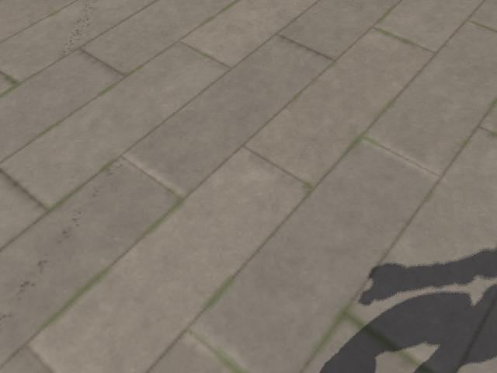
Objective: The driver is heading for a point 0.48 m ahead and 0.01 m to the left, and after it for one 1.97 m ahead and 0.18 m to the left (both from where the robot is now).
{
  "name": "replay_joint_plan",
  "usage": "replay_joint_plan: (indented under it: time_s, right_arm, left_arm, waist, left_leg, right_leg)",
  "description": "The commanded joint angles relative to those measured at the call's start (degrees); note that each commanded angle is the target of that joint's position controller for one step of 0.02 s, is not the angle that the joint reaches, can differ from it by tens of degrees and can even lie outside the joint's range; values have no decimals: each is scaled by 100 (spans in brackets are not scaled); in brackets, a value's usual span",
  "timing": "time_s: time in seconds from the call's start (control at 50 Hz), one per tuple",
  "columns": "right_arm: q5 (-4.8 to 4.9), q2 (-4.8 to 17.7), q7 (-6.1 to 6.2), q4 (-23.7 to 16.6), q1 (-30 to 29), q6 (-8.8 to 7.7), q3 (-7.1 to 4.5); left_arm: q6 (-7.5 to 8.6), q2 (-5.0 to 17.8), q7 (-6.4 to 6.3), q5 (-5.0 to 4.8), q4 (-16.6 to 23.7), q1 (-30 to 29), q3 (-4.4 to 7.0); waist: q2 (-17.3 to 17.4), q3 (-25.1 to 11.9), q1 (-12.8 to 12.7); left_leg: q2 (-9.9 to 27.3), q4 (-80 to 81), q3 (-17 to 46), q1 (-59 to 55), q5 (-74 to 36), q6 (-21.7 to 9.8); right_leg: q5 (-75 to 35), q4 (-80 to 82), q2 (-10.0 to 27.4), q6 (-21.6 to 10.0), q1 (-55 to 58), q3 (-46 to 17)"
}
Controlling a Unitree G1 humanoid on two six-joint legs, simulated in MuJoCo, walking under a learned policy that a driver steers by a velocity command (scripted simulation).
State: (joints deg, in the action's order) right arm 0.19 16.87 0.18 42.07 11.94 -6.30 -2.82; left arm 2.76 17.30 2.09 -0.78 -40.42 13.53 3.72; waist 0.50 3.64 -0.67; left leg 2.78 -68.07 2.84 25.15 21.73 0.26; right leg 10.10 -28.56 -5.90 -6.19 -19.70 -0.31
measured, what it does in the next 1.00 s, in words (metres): walks ahead: left foot, then right foot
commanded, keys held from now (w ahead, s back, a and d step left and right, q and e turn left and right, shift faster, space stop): w+e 0.14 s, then w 0.26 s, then q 0.60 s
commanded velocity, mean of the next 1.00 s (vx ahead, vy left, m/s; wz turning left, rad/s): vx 0.31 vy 0.00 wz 0.02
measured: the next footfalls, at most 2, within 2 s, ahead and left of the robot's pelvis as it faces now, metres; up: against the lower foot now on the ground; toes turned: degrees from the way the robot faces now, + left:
left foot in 0.34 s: +0.39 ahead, +0.13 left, +0.00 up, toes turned -11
right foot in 0.76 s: +0.52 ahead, -0.10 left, +0.00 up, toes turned +3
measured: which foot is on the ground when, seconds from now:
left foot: up 0.00-0.32, down 0.34-0.78, up 0.80-1.00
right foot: down 0.00-0.36, up 0.38-0.74, down 0.76-1.00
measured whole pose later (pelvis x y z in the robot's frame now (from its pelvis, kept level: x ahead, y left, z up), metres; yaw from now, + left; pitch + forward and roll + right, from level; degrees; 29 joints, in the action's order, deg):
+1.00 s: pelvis +0.42 +0.00 +0.01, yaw +6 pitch +2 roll +0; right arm 1.0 19.4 2.1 40.8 12.3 3.4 -4.9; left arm 0.2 14.3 -1.8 1.3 -39.6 6.4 2.7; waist 1.9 3.0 0.1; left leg 0.9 -60.2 2.0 29.8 24.6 5.5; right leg 7.7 -24.4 1.1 -1.5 -18.4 3.2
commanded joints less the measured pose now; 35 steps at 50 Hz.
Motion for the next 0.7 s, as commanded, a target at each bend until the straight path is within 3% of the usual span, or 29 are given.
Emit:
replay_joint_plan:
  time_s: [0.02,0.08,0.14,0.22,0.28,0.3,0.32,0.34,0.36,0.38,0.4,0.42,0.44,0.46,0.5,0.54,0.6,0.7]
  right_arm:
    - [-104,676,22,-451,101,-28,-200]
    - [-137,457,42,-592,-331,69,-115]
    - [-102,281,-9,-724,-988,30,-29]
    - [-2,398,-150,-797,-1417,-73,-39]
    - [-1,589,-191,-798,-1278,-135,-121]
    - [-7,648,-178,-739,-1014,-154,-162]
    - [-42,790,-146,-592,-470,-178,-250]
    - [-121,1025,-112,-493,367,-196,-325]
    - [-168,1526,-116,-307,1103,-138,-476]
    - [4,1162,-188,-154,1314,-103,-404]
    - [84,797,-173,-187,999,-77,-292]
    - [11,682,-161,-274,583,-24,-225]
    - [-37,572,-170,-283,298,11,-167]
    - [-66,481,-167,-305,154,4,-116]
    - [-49,408,-165,-233,71,5,-75]
    - [-30,674,-97,-133,78,52,-155]
    - [76,1024,11,-37,215,237,-290]
    - [154,946,133,31,417,489,-310]
  left_arm:
    - [120,677,-91,36,473,-49,173]
    - [108,866,-210,-8,380,140,222]
    - [33,909,-285,-53,289,355,237]
    - [-2,820,-299,-63,69,772,198]
    - [-33,828,-305,-20,-24,812,206]
    - [-49,835,-298,-13,-22,731,211]
    - [-53,730,-286,-2,6,655,172]
    - [-46,525,-272,57,106,605,76]
    - [19,181,-272,-32,140,1380,-36]
    - [72,340,-266,-75,116,1417,-56]
    - [87,768,-250,-134,176,826,55]
    - [98,776,-254,-71,314,275,49]
    - [127,716,-255,53,413,-35,57]
    - [137,660,-254,131,421,-9,79]
    - [121,378,-250,173,365,231,18]
    - [107,171,-277,179,388,136,-64]
    - [42,198,-306,142,426,-275,-77]
    - [-8,364,-284,96,598,-858,5]
  waist:
    - [-217,-661,156]
    - [-237,-438,67]
    - [-448,-393,-210]
    - [-559,-365,-458]
    - [-721,-300,-320]
    - [-788,-351,-150]
    - [-728,-656,139]
    - [-447,-1435,531]
    - [980,-2306,430]
    - [1551,-2251,487]
    - [859,-1339,576]
    - [421,-752,495]
    - [204,-303,345]
    - [270,-304,162]
    - [446,-538,-49]
    - [502,-709,-68]
    - [527,-911,66]
    - [616,-820,179]
  left_leg:
    - [328,473,206,1024,-416,148]
    - [206,1507,19,1027,-1164,403]
    - [-81,2929,-41,595,-2338,456]
    - [-179,3768,10,374,-2836,312]
    - [-172,4009,35,324,-2174,7]
    - [-233,4146,-71,-3,-1987,-128]
    - [-283,4317,-168,-787,-2038,-314]
    - [367,4070,454,-2196,-2129,-686]
    - [1547,4226,2742,-4328,-1178,-1637]
    - [1935,5038,4237,-4540,156,-1809]
    - [1803,5157,3677,-3871,812,-1563]
    - [1551,5227,2954,-3043,-27,-1425]
    - [1315,5287,2379,-2307,-1419,-1416]
    - [1127,5257,1960,-1937,-2784,-1368]
    - [828,5170,1322,-1672,-4712,-1362]
    - [717,5120,953,-1537,-5573,-1423]
    - [548,5007,761,-1369,-5226,-1264]
    - [542,4598,1371,-1479,-3687,-1025]
  right_leg:
    - [-1610,1472,1549,-1175,1161,-2082]
    - [-1908,1537,1276,-1036,669,-1565]
    - [-1363,1397,954,-707,464,-1318]
    - [-794,1165,1264,-592,959,-1653]
    - [-1134,774,1581,-487,1562,-2019]
    - [-1611,534,1564,-420,1628,-2014]
    - [-2344,-78,1301,-295,1599,-1840]
    - [-2016,-1363,1011,-108,1061,-1560]
    - [-124,-3471,135,380,-901,-887]
    - [2246,-4292,57,456,-1960,-1015]
    - [1897,-4662,389,427,-2427,-1106]
    - [1494,-4560,620,445,-2358,-788]
    - [1254,-4218,772,498,-2233,-608]
    - [1120,-3888,921,559,-1877,-565]
    - [1127,-3220,934,748,-1363,-404]
    - [893,-2375,799,920,-1065,-233]
    - [-108,-1418,542,997,-558,-182]
    - [-391,-395,369,936,-296,-448]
